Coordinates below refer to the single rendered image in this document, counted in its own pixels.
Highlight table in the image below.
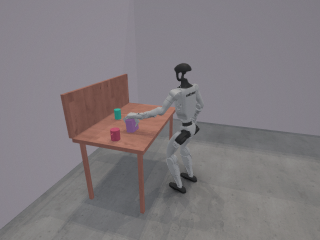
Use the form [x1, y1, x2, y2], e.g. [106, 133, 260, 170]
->
[60, 73, 176, 214]

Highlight robot right forearm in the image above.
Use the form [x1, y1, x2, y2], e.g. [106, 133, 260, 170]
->
[191, 107, 203, 121]

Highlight sponge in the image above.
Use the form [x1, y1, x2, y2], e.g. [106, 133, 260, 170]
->
[125, 118, 139, 133]

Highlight robot left forearm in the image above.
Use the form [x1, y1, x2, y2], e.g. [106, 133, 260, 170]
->
[136, 107, 162, 120]

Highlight robot head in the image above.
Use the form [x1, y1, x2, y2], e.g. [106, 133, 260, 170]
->
[174, 63, 193, 89]

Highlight robot left shin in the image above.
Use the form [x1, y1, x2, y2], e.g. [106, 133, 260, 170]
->
[166, 157, 183, 188]

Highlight robot left upper arm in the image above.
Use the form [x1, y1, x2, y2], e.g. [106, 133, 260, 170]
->
[158, 88, 182, 116]

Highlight robot right upper arm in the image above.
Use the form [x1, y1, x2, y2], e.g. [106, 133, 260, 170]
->
[191, 84, 204, 109]

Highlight robot left hand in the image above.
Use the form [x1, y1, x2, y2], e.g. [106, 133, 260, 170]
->
[123, 112, 140, 127]

